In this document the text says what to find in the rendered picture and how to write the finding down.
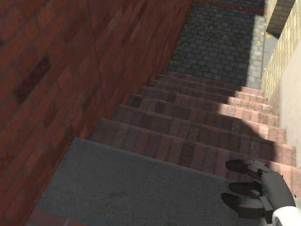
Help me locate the stairs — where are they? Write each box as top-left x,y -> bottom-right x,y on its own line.
88,70 -> 301,199

